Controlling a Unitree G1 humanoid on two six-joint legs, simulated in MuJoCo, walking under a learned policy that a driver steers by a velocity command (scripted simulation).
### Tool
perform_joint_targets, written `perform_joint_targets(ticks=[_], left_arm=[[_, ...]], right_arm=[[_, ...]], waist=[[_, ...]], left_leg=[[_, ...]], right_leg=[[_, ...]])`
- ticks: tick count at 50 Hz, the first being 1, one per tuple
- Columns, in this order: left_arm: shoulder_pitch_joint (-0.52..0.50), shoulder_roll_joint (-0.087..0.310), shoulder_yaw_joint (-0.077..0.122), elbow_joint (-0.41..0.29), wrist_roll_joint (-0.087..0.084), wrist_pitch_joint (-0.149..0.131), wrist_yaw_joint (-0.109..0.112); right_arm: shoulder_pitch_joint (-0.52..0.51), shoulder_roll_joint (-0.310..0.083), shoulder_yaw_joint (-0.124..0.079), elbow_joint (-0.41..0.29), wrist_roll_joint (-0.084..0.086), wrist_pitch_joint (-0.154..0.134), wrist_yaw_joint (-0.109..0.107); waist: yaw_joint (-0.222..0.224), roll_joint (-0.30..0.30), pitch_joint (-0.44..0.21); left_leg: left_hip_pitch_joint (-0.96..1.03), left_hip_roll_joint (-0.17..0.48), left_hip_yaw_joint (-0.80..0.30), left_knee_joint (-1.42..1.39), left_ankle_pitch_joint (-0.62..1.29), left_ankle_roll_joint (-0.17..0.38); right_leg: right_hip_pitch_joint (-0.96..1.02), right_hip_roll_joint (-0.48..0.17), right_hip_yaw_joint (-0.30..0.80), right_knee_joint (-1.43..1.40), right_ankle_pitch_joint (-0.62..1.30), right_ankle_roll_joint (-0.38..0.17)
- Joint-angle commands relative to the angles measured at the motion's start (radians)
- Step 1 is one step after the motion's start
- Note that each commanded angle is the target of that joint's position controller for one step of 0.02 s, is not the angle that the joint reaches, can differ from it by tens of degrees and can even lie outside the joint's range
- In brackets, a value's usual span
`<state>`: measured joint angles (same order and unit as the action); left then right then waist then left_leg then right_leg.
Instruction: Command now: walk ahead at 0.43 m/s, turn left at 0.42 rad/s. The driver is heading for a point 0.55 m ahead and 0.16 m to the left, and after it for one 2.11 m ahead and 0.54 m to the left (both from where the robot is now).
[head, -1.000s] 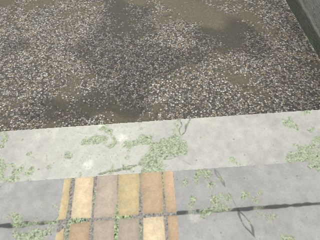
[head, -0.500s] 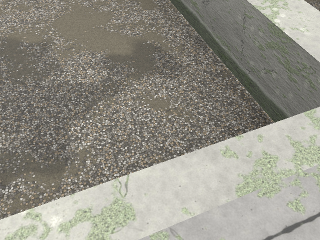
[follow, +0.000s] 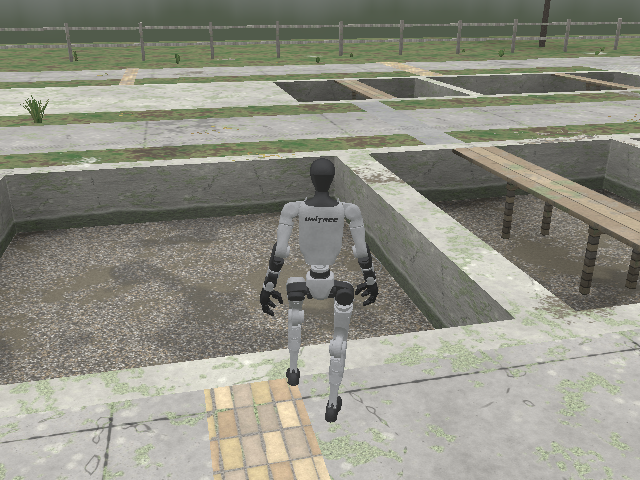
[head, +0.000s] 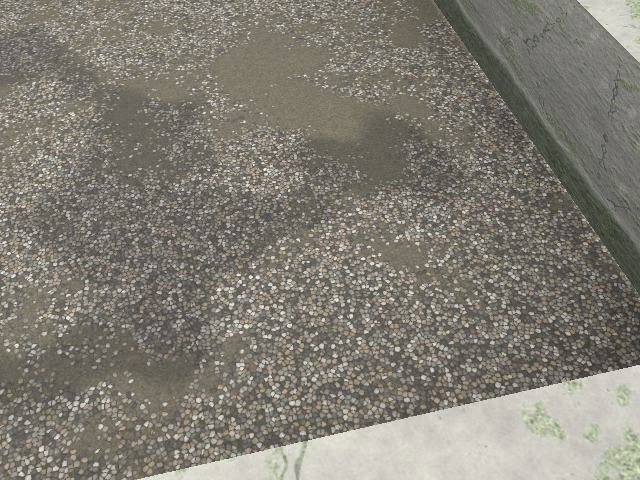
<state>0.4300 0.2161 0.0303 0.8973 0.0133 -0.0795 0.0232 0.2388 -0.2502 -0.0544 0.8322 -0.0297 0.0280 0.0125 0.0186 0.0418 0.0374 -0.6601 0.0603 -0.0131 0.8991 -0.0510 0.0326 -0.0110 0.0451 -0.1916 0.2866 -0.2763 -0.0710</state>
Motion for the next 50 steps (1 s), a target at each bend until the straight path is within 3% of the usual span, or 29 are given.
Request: perform_joint_targets(ticks=[1, 3, 5, 6, 7, 8, 9, 10, 11, 12, 13, 14, 17, 19, 23, 26, 29, 35, 37, 38, 39, 40, 41, 42, 43, 44, 46, 48, 50], left_arm=[[-0.020, 0.121, 0.019, -0.059, -0.005, -0.009, 0.011], [-0.007, 0.134, 0.021, -0.061, -0.007, -0.005, 0.016], [-0.045, 0.159, 0.026, -0.085, -0.013, 0.005, 0.027], [-0.089, 0.174, 0.031, -0.106, -0.019, 0.013, 0.032], [-0.147, 0.177, 0.032, -0.127, -0.032, 0.023, 0.029], [-0.119, 0.125, 0.021, -0.153, -0.035, 0.026, 0.025], [0.049, 0.064, 0.008, -0.178, -0.014, 0.040, 0.023], [0.032, 0.110, 0.009, -0.197, -0.015, 0.055, 0.024], [-0.056, 0.137, 0.010, -0.222, -0.019, 0.069, 0.033], [-0.147, 0.159, 0.017, -0.238, 0.000, 0.079, 0.040], [-0.178, 0.146, 0.019, -0.255, 0.009, 0.095, 0.038], [-0.159, 0.133, 0.022, -0.252, 0.009, 0.123, 0.031], [-0.168, 0.092, 0.015, -0.265, 0.012, 0.162, 0.024], [-0.198, 0.097, 0.020, -0.282, 0.017, 0.172, 0.032], [-0.284, 0.104, 0.018, -0.325, 0.014, 0.182, 0.037], [-0.323, 0.110, 0.012, -0.337, 0.009, 0.171, 0.039], [-0.344, 0.117, 0.008, -0.342, 0.007, 0.163, 0.036], [-0.300, 0.115, 0.001, -0.330, -0.015, 0.128, 0.022], [-0.226, 0.114, 0.003, -0.308, -0.023, 0.115, 0.018], [-0.172, 0.113, 0.007, -0.289, -0.019, 0.110, 0.023], [-0.154, 0.171, 0.025, -0.281, -0.006, 0.101, 0.029], [-0.146, 0.277, 0.044, -0.309, 0.014, 0.101, 0.028], [-0.170, 0.289, 0.050, -0.312, 0.037, 0.096, 0.018], [-0.223, 0.217, 0.032, -0.318, 0.038, 0.090, 0.011], [-0.273, 0.169, 0.018, -0.324, 0.032, 0.084, 0.003], [-0.297, 0.154, 0.012, -0.331, 0.028, 0.080, -0.001], [-0.268, 0.132, 0.004, -0.331, 0.021, 0.072, -0.004], [-0.217, 0.131, 0.004, -0.321, 0.017, 0.069, -0.008], [-0.155, 0.160, 0.017, -0.307, 0.013, 0.067, -0.005]], right_arm=[[-0.079, 0.010, 0.017, -0.100, -0.007, -0.007, 0.000], [-0.081, 0.009, 0.020, -0.121, -0.007, -0.012, -0.007], [0.010, -0.005, 0.014, -0.115, -0.009, -0.013, -0.021], [0.092, -0.030, 0.003, -0.103, -0.014, -0.019, -0.030], [0.205, -0.066, -0.015, -0.080, -0.017, -0.038, -0.034], [0.257, -0.184, -0.045, -0.076, -0.011, -0.057, -0.045], [0.218, -0.260, -0.054, -0.105, 0.018, -0.054, -0.040], [0.214, -0.271, -0.067, -0.135, 0.062, -0.035, -0.032], [0.124, -0.202, -0.056, -0.153, 0.051, -0.008, -0.044], [0.050, -0.113, -0.024, -0.164, 0.037, 0.010, -0.055], [0.015, -0.086, -0.012, -0.169, 0.022, 0.015, -0.062], [0.019, -0.089, -0.014, -0.172, 0.013, 0.017, -0.061], [0.018, -0.146, -0.031, -0.198, 0.004, -0.011, -0.054], [0.019, -0.145, -0.028, -0.213, 0.025, -0.018, -0.051], [0.033, -0.143, -0.029, -0.249, 0.028, 0.005, -0.058], [0.065, -0.151, -0.036, -0.264, 0.022, 0.018, -0.063], [0.076, -0.148, -0.040, -0.274, 0.021, 0.020, -0.052], [0.019, -0.168, -0.053, -0.293, 0.009, 0.040, -0.021], [-0.007, -0.170, -0.057, -0.296, 0.014, 0.048, -0.015], [-0.028, -0.168, -0.058, -0.299, 0.031, 0.049, -0.019], [-0.006, -0.144, -0.055, -0.297, 0.045, 0.041, -0.027], [0.035, -0.074, -0.045, -0.309, 0.063, 0.036, -0.032], [-0.031, -0.142, -0.064, -0.304, 0.010, 0.029, -0.041], [-0.031, -0.164, -0.069, -0.282, -0.004, 0.024, -0.039], [0.012, -0.148, -0.064, -0.253, -0.005, 0.025, -0.031], [0.049, -0.136, -0.058, -0.230, -0.008, 0.030, -0.023], [0.068, -0.125, -0.051, -0.201, -0.004, 0.036, -0.011], [0.022, -0.111, -0.040, -0.204, 0.007, 0.042, -0.007], [-0.022, -0.108, -0.033, -0.208, 0.009, 0.042, -0.007]], waist=[[-0.012, -0.120, 0.078], [-0.009, -0.125, 0.040], [-0.044, -0.152, -0.028], [-0.081, -0.165, -0.083], [-0.156, -0.126, -0.146], [-0.162, 0.045, -0.211], [-0.031, 0.135, -0.340], [-0.084, 0.091, -0.452], [-0.086, 0.094, -0.352], [-0.053, 0.010, -0.176], [-0.020, 0.007, -0.102], [0.001, -0.004, -0.082], [0.024, -0.020, -0.110], [0.021, -0.006, -0.130], [-0.013, 0.034, -0.119], [-0.045, 0.052, -0.115], [-0.066, 0.080, -0.123], [-0.060, 0.127, -0.127], [-0.032, 0.116, -0.133], [0.000, 0.092, -0.133], [-0.007, 0.012, -0.138], [-0.012, -0.224, -0.171], [0.011, -0.210, -0.058], [-0.039, -0.143, -0.033], [-0.076, -0.144, -0.035], [-0.093, -0.170, -0.060], [-0.076, -0.182, -0.070], [-0.047, -0.163, -0.048], [-0.015, -0.160, -0.029]], left_leg=[[0.067, -0.021, 0.096, -0.116, 0.070, 0.012], [0.128, -0.063, 0.147, -0.152, 0.027, 0.032], [0.250, -0.124, 0.173, -0.186, -0.073, 0.060], [0.346, -0.137, 0.152, -0.232, -0.086, 0.081], [0.507, -0.137, 0.109, -0.386, 0.063, 0.115], [0.708, 0.064, -0.127, -0.381, 0.615, 0.185], [0.884, 0.300, -0.459, -0.301, 1.281, 0.303], [0.884, 0.326, -0.483, -0.383, 1.010, 0.380], [0.743, 0.301, -0.484, -0.494, 0.483, 0.390], [0.566, 0.225, -0.433, -0.551, 0.205, 0.336], [0.440, 0.159, -0.384, -0.569, 0.132, 0.291], [0.353, 0.123, -0.339, -0.582, 0.094, 0.266], [0.279, 0.068, -0.311, -0.571, 0.122, 0.235], [0.305, 0.064, -0.353, -0.580, 0.023, 0.223], [0.368, 0.048, -0.430, -0.603, -0.223, 0.207], [0.431, 0.054, -0.480, -0.611, -0.279, 0.205], [0.466, 0.054, -0.509, -0.600, -0.264, 0.211], [0.372, 0.015, -0.551, -0.609, -0.201, 0.186], [0.336, -0.003, -0.586, -0.614, -0.218, 0.142], [0.285, -0.035, -0.577, -0.602, -0.311, 0.098], [0.186, -0.109, -0.511, -0.517, -0.461, 0.036], [0.035, -0.261, -0.287, -0.210, -0.562, -0.023], [-0.098, -0.284, -0.209, -0.015, -0.498, -0.032], [-0.065, -0.226, -0.232, 0.073, -0.401, -0.030], [-0.027, -0.227, -0.221, 0.130, -0.325, -0.030], [-0.004, -0.230, -0.206, 0.182, -0.284, -0.037], [-0.015, -0.223, -0.170, 0.278, -0.253, -0.056], [-0.058, -0.214, -0.176, 0.256, -0.234, -0.074], [-0.092, -0.205, -0.174, 0.190, -0.216, -0.089]], right_leg=[[-0.112, -0.255, 0.015, 0.011, 0.728, -0.052], [-0.091, -0.261, -0.006, 0.122, 0.873, -0.041], [-0.089, -0.266, -0.018, 0.290, 1.037, -0.029], [-0.105, -0.260, -0.012, 0.422, 1.023, -0.022], [-0.170, -0.223, -0.019, 0.645, 0.834, 0.016], [-0.383, -0.099, -0.018, 1.011, 0.184, 0.064], [-0.573, 0.002, 0.131, 1.252, -0.346, 0.105], [-0.610, -0.025, 0.255, 1.279, -0.271, 0.122], [-0.688, -0.040, 0.242, 1.276, -0.221, 0.129], [-0.712, -0.074, 0.238, 1.209, -0.197, 0.132], [-0.686, -0.087, 0.241, 1.140, -0.180, 0.134], [-0.640, -0.093, 0.238, 1.087, -0.148, 0.132], [-0.601, -0.063, 0.224, 1.048, -0.058, 0.111], [-0.642, -0.059, 0.243, 1.036, -0.011, 0.120], [-0.727, -0.056, 0.263, 0.973, 0.005, 0.146], [-0.746, -0.051, 0.279, 0.869, -0.014, 0.146], [-0.705, -0.042, 0.278, 0.754, -0.044, 0.131], [-0.434, 0.024, 0.243, 0.471, -0.143, 0.077], [-0.301, 0.042, 0.233, 0.307, -0.106, 0.044], [-0.192, 0.033, 0.227, 0.150, -0.015, 0.030], [-0.078, -0.065, 0.319, 0.047, -0.034, 0.010], [0.009, -0.357, 0.651, -0.066, -0.244, -0.059], [-0.133, -0.411, 0.746, -0.110, -0.212, -0.102], [-0.192, -0.365, 0.680, -0.093, -0.231, -0.101], [-0.233, -0.294, 0.590, -0.090, -0.211, -0.078], [-0.227, -0.244, 0.516, -0.085, -0.184, -0.058], [-0.203, -0.205, 0.456, -0.075, -0.149, -0.071], [-0.160, -0.216, 0.455, -0.071, -0.149, -0.078], [-0.106, -0.226, 0.452, -0.060, -0.127, -0.085]])
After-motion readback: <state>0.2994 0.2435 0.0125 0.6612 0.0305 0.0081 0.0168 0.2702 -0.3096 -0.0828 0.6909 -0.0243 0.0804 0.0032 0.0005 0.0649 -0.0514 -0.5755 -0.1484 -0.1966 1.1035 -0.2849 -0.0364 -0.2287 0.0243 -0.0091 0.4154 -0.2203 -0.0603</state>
